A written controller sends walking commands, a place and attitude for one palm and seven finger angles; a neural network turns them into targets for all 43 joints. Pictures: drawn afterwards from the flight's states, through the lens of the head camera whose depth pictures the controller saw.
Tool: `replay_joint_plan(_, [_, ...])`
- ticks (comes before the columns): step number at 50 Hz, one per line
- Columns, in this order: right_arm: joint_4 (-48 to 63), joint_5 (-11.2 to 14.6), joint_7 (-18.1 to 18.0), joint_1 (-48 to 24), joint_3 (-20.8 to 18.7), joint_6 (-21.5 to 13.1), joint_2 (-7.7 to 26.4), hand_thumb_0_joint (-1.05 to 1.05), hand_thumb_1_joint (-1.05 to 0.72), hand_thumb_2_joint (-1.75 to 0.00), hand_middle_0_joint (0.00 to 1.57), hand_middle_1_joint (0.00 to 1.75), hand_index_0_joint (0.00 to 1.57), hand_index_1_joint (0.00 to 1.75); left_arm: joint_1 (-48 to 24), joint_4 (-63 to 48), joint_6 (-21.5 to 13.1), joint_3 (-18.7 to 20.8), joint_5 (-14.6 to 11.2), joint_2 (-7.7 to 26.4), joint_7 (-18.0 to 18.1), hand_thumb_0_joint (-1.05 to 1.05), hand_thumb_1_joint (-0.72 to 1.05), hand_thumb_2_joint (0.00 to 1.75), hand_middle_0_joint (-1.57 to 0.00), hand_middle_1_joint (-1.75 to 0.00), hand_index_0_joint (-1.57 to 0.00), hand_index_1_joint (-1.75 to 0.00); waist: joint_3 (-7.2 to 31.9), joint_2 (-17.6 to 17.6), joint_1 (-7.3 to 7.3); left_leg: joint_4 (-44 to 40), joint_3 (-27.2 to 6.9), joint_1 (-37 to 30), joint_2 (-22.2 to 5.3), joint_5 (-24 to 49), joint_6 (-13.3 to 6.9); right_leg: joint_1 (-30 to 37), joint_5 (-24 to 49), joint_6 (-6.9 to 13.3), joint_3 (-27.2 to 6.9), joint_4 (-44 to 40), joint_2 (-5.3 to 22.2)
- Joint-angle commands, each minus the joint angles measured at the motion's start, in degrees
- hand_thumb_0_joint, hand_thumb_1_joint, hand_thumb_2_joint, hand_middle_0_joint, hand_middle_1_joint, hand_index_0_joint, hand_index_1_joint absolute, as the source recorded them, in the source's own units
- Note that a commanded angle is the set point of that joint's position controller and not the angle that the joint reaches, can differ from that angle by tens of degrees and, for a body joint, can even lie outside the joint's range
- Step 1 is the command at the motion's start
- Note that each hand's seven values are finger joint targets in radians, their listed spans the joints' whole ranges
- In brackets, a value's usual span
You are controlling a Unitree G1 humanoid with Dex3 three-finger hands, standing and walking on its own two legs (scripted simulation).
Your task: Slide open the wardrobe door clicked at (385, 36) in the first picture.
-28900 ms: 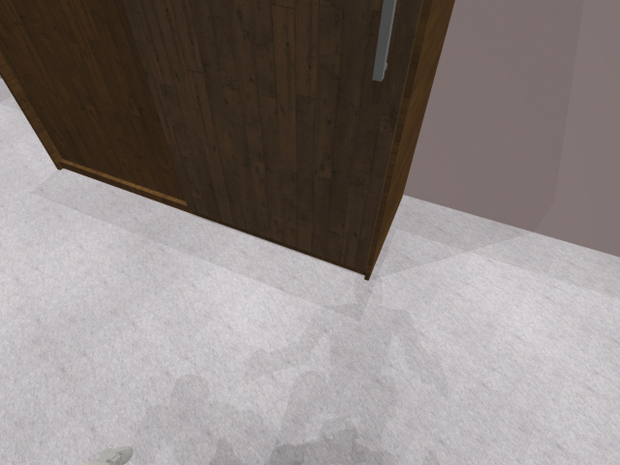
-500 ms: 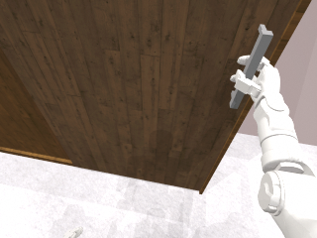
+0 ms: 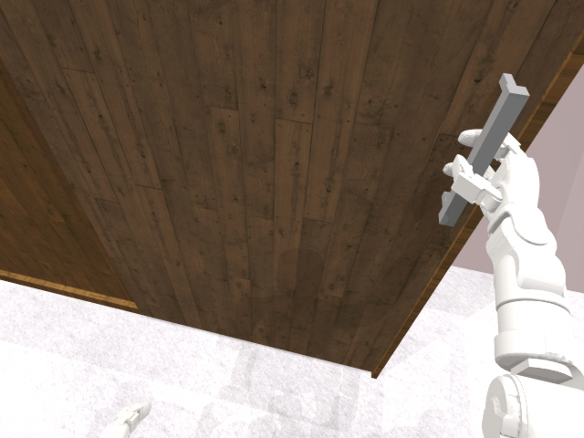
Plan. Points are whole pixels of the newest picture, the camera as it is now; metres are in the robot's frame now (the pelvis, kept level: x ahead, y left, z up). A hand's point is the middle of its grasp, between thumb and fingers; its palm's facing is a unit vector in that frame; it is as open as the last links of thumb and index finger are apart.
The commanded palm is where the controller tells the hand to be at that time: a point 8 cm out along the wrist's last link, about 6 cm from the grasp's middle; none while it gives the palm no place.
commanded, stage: tug the door sideways, standing still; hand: right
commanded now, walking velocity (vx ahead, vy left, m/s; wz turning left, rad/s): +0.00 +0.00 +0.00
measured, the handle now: (473, 157) +0.48 -0.19 +0.18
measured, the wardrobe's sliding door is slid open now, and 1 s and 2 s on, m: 0.00 0.00 0.16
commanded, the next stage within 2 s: step sideways, sliding the door along in 0.44 s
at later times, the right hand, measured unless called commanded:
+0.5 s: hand (457, 177) +0.43 -0.15 +0.18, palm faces +0.19 +0.98 -0.03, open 5.7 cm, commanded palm +0.41 -0.15 +0.19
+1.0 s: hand (451, 179) +0.44 -0.15 +0.17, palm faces +0.30 +0.95 -0.13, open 6.2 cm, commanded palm +0.41 -0.13 +0.19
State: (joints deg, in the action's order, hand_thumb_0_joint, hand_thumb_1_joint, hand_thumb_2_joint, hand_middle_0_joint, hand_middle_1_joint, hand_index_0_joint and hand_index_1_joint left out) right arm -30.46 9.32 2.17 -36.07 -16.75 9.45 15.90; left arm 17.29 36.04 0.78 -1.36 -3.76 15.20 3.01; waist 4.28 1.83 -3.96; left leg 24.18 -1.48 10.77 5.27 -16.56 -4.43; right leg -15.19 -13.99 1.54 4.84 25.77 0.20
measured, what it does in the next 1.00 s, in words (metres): steps on the spot: left foot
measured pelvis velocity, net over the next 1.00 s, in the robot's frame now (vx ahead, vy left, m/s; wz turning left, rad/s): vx -0.01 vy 0.06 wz -0.09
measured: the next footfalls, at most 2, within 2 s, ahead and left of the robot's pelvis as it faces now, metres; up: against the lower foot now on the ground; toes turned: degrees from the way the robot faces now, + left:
left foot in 0.96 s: +0.07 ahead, +0.17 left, +0.00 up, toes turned -1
left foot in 1.44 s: +0.23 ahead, +0.30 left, +0.00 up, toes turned -9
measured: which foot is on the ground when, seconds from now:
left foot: down 0.00-0.68, up 0.70-0.94, down 0.96-1.00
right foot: down 0.00-1.00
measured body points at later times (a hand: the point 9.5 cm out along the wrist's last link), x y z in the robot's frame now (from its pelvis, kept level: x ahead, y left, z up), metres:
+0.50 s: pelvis +0.00 -0.01 +0.00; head +0.02 +0.01 +0.45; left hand +0.16 +0.20 -0.13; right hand +0.41 -0.21 +0.19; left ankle -0.05 +0.07 -0.74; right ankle -0.01 -0.10 -0.74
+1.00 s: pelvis -0.01 +0.06 -0.02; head +0.03 +0.07 +0.43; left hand +0.10 +0.29 -0.16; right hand +0.41 -0.20 +0.18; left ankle +0.03 +0.18 -0.74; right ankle -0.01 -0.10 -0.74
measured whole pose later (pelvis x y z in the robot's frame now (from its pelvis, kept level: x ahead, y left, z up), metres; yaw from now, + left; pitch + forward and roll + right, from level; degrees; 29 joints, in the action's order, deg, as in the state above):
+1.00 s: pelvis -0.01 +0.06 -0.02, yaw -5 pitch -2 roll +2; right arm -43.7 8.1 -6.9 -50.8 -5.1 -1.1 18.2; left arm 16.6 42.9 -1.8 -2.1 -3.8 12.7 5.9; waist -7.0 4.5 1.9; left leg 34.8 4.4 17.4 0.2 -14.9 -0.8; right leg -18.2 -20.3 -2.5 -3.5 40.0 5.5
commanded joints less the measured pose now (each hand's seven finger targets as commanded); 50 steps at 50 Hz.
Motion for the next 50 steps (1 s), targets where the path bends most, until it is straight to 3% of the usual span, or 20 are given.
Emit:
replay_joint_plan(1, [20.94, 1.54, -1.13, -22.0, 0.53, -1.82, 8.93, 0.0, -0.9, -0.9, 0.45, 1.4, 0.45, 1.4, -5.43, -8.07, -2.06, 2.7, 0.02, 6.19, 0.13, 0.0, 0.9, 0.9, -0.2, -0.3, -0.2, -0.3, 19.11, -1.88, 4.32, 1.26, 0.19, -7.81, -4.85, 44.67, 5.12, 11.2, 27.67, 2.23, -3.08, 2.62, -0.41])
replay_joint_plan(3, [20.38, 1.68, -2.03, -25.31, 3.68, -0.19, 5.23, 0.0, -0.9, -0.9, 0.45, 1.4, 0.45, 1.4, -5.09, -6.86, -2.16, 2.97, 0.06, 6.22, 0.04, 0.0, 0.9, 0.9, -0.2, -0.3, -0.2, -0.3, 17.27, -2.28, 2.85, 0.7, 0.54, -4.41, -4.37, 42.29, 5.04, 12.76, 28.2, 2.15, -3.67, 3.17, -0.07])
replay_joint_plan(7, [20.22, 0.22, -4.25, -35.07, 8.89, 1.19, 0.63, 0.0, -0.9, -0.9, 0.45, 1.4, 0.45, 1.4, -4.22, -4.66, -1.96, 3.23, 0.61, 5.92, 0.31, 0.0, 0.9, 0.9, -0.2, -0.3, -0.2, -0.3, 18.92, 0.21, 0.61, 0.92, 0.93, -0.91, -4.06, 40.22, 4.51, 16.48, 32.28, 2.05, -4.82, 4.48, -0.14])
replay_joint_plan(10, [19.9, -0.35, -5.33, -36.32, 12.5, 1.33, -3.51, 0.0, -0.9, -0.9, 0.45, 1.4, 0.45, 1.4, -3.66, -3.69, -1.86, 3.34, 1.08, 5.71, 0.24, 0.0, 0.9, 0.9, -0.2, -0.3, -0.2, -0.3, 21.03, -0.86, -0.13, 1.18, 1.5, 0.44, -3.9, 39.14, 4.27, 19.13, 35.36, 1.81, -5.82, 5.29, -0.01])
replay_joint_plan(15, [17.97, 0.13, -5.39, -39.72, 16.88, 0.05, -8.63, 0.0, -0.9, -0.9, 0.45, 1.4, 0.45, 1.4, -4.19, -2.68, -2.36, 3.11, 1.5, 5.41, 0.21, 0.0, 0.9, 0.9, -0.2, -0.3, -0.2, -0.3, 21.95, -4.2, -0.93, 1.33, 2.07, 1.39, -3.86, 37.31, 3.99, 20.25, 34.88, 1.6, -7.31, 5.26, -0.24])
replay_joint_plan(26, [11.47, 0.24, -5.77, -48.09, 24.65, -3.67, -17.52, 0.0, -0.9, -0.9, 0.45, 1.4, 0.45, 1.4, -4.47, -0.74, -4.67, 2.4, 1.52, 4.42, -0.92, 0.0, 0.9, 0.9, -0.2, -0.3, -0.2, -0.3, 20.74, -0.47, -1.87, 1.39, 3.04, 8.51, -3.35, 26.49, 2.81, 23.16, 31.47, 0.37, -10.25, 5.42, 0.07])
replay_joint_plan(27, [11.98, 0.14, -6.04, -52.1, 24.33, -4.09, -16.57, 0.0, -0.9, -0.9, 0.45, 1.4, 0.45, 1.4, -4.36, -0.29, -4.9, 2.39, 1.46, 4.49, -0.84, 0.0, 0.9, 0.9, -0.2, -0.3, -0.2, -0.3, 21.49, 0.12, -2.51, 1.32, 3.09, 9.22, -3.35, 25.85, 2.8, 23.9, 30.99, 0.17, -10.46, 5.44, 0.17])
replay_joint_plan(28, [8.6, -4.12, -8.13, -48.42, 5.14, -9.49, 14.97, 0.0, -0.9, -0.9, 0.45, 1.4, 0.45, 1.4, -3.97, -0.21, -3.97, 3.2, 1.49, 8.59, 0.64, 0.0, 0.9, 0.9, -0.2, -0.3, -0.2, -0.3, 19.42, -1.56, 1.68, 2.27, 0.5, 11.6, -5.68, 18.28, 6.91, 18.36, 28.01, 3.59, -11.91, 6.69, 5.17])
replay_joint_plan(29, [5.78, -4.27, -7.56, -45.02, 11.99, -11.55, 5.16, 0.0, -0.9, -0.9, 0.45, 1.4, 0.45, 1.4, -4.44, -0.03, -3.15, 2.87, 1.89, 6.68, 0.92, 0.0, 0.9, 0.9, -0.2, -0.3, -0.2, -0.3, 18.4, -2.93, 1.31, 3.44, 0.83, 8.78, -5.82, 17.62, 7.22, 15.86, 24.45, 3.8, -11.7, 5.71, 5.24])
replay_joint_plan(30, [5.48, -3.8, -7.58, -45.25, 11.93, -13.04, 5.17, 0.0, -0.9, -0.9, 0.45, 1.4, 0.45, 1.4, -4.47, -0.16, -3.19, 3.06, 1.75, 6.66, 1.19, 0.0, 0.9, 0.9, -0.2, -0.3, -0.2, -0.3, 19.48, -2.59, 1.48, 4.63, 1.33, 8.06, -5.92, 16.1, 6.78, 16.79, 22.95, 3.97, -12.46, 5.0, 6.06])
replay_joint_plan(31, [6.65, -3.28, -6.59, -45.33, 15.11, -14.22, 0.67, 0.0, -0.9, -0.9, 0.45, 1.4, 0.45, 1.4, -5.03, -0.89, -3.81, 2.9, 1.69, 5.78, 1.5, 0.0, 0.9, 0.9, -0.2, -0.3, -0.2, -0.3, 19.95, -1.3, 0.58, 7.44, 2.3, 9.03, -5.27, 14.18, 6.32, 18.6, 22.8, 4.11, -14.32, 4.3, 8.12])
replay_joint_plan(34, [7.4, -2.13, -5.59, -47.3, 14.75, -16.34, 2.65, 0.0, -0.9, -0.9, 0.45, 1.4, 0.45, 1.4, -6.11, -1.28, -4.52, 3.28, 2.16, 5.74, 2.43, 0.0, 0.9, 0.9, -0.2, -0.3, -0.2, -0.3, 18.89, 6.46, 0.12, 21.47, -0.11, 17.44, -3.81, -6.93, 4.85, 24.86, 21.64, 9.37, -27.76, -0.81, 18.04])
replay_joint_plan(35, [7.46, -1.93, -5.53, -48.07, 14.6, -16.49, 3.46, 0.0, -0.9, -0.9, 0.45, 1.4, 0.45, 1.4, -5.9, -1.51, -4.53, 3.15, 2.14, 5.36, 2.59, 0.0, 0.9, 0.9, -0.2, -0.3, -0.2, -0.3, 18.14, 5.51, 0.07, 27.08, -1.15, 21.93, -3.87, -12.46, 4.25, 27.09, 20.7, 11.27, -32.49, -2.66, 20.13])
replay_joint_plan(36, [7.3, -2.16, -5.69, -48.65, 13.47, -16.39, 5.09, 0.0, -0.9, -0.9, 0.45, 1.4, 0.45, 1.4, -6.92, -1.33, -4.39, 2.98, 2.03, 5.65, 2.48, 0.0, 0.9, 0.9, -0.2, -0.3, -0.2, -0.3, 16.95, 4.96, 0.61, 30.97, -2.59, 24.48, -4.57, -14.76, 3.82, 27.0, 19.63, 12.18, -33.62, -3.32, 21.77])
replay_joint_plan(39, [5.87, -1.99, -5.62, -48.11, 12.93, -16.56, 5.47, 0.0, -0.9, -0.9, 0.45, 1.4, 0.45, 1.4, -7.61, -1.0, -3.88, 2.71, 1.4, 5.97, 2.81, 0.0, 0.9, 0.9, -0.2, -0.3, -0.2, -0.3, 13.86, 0.96, 1.37, 27.86, -2.72, 21.5, -6.83, -11.92, 3.51, 21.69, 14.88, 12.32, -28.08, -2.54, 21.65])
replay_joint_plan(44, [3.71, -2.35, -4.51, -49.94, 17.07, -17.83, 0.94, 0.0, -0.9, -0.9, 0.45, 1.4, 0.45, 1.4, -7.61, -1.45, -4.24, 2.33, 0.45, 6.19, 3.44, 0.0, 0.9, 0.9, -0.2, -0.3, -0.2, -0.3, 11.16, 10.18, 1.06, 13.37, 5.37, 4.97, -5.07, -4.2, 3.61, 7.86, 2.36, 7.68, -15.32, -0.66, 15.46])
replay_joint_plan(46, [6.33, -2.26, -3.99, -51.15, 19.29, -18.41, -1.58, 0.0, -0.9, -0.9, 0.45, 1.4, 0.45, 1.4, -7.7, -1.89, -5.14, 2.03, 0.14, 5.84, 3.61, 0.0, 0.9, 0.9, -0.2, -0.3, -0.2, -0.3, 11.32, 11.17, 1.06, 9.0, 6.7, -0.18, -4.6, -1.95, 3.53, 4.35, 2.83, 5.92, -12.47, 2.56, 13.61])
replay_joint_plan(48, [8.54, -2.2, -4.14, -50.49, 21.09, -18.39, -4.06, 0.0, -0.9, -0.9, 0.45, 1.4, 0.45, 1.4, -7.78, -1.76, -5.9, 1.86, -0.36, 5.08, 3.46, 0.0, 0.9, 0.9, -0.2, -0.3, -0.2, -0.3, 12.1, 5.51, 1.31, 4.17, 3.39, -7.67, -8.0, 0.76, 2.07, -2.43, 4.1, 3.38, -7.62, 9.95, 10.48])
replay_joint_plan(49, [10.12, -2.49, -4.51, -50.14, 21.6, -18.22, -4.66, 0.0, -0.9, -0.9, 0.45, 1.4, 0.45, 1.4, -8.41, -1.9, -6.22, 1.91, -0.56, 4.19, 3.41, 0.0, 0.9, 0.9, -0.2, -0.3, -0.2, -0.3, 12.5, -1.31, 1.43, -0.08, -2.89, -8.99, -13.58, 2.72, -0.1, -5.55, 1.09, 1.11, -3.39, 16.78, 6.85])
replay_joint_plan(50, [11.96, -3.12, -4.83, -50.25, 23.01, -17.96, -5.92, 0.0, -0.9, -0.9, 0.45, 1.4, 0.45, 1.4, -9.55, -2.1, -6.41, 1.9, -0.34, 3.43, 3.38, 0.0, 0.9, 0.9, -0.2, -0.3, -0.2, -0.3, 12.29, -8.95, 1.33, -3.12, -11.7, -9.91, -19.35, 4.76, -3.39, -10.46, -6.41, -0.55, -2.38, 22.89, 2.13])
